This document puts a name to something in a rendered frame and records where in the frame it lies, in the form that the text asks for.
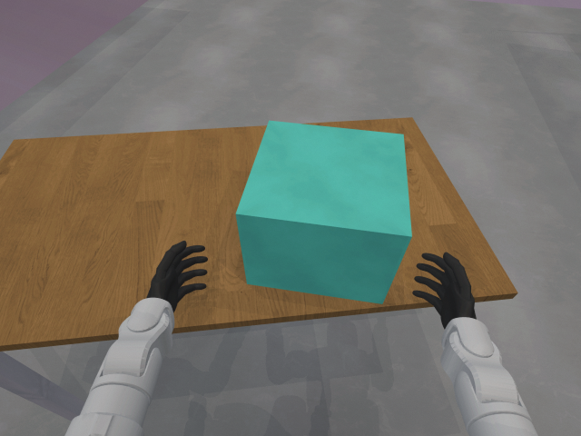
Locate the robot right forearm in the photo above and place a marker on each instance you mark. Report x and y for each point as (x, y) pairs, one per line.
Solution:
(485, 392)

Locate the robot right hand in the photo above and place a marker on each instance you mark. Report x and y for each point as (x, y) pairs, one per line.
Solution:
(456, 299)

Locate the robot left forearm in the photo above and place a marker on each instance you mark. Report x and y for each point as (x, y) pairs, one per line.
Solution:
(123, 388)

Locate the table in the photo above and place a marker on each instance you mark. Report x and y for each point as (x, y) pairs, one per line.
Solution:
(86, 220)

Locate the robot left hand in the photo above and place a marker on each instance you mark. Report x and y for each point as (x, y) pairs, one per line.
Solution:
(169, 277)

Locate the carton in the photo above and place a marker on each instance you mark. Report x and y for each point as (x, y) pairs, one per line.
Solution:
(325, 211)

